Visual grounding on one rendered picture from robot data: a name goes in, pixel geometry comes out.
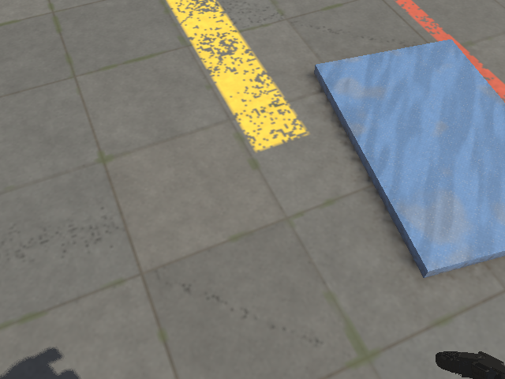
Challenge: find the right robot hand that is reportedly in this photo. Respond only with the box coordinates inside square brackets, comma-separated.
[436, 351, 505, 379]

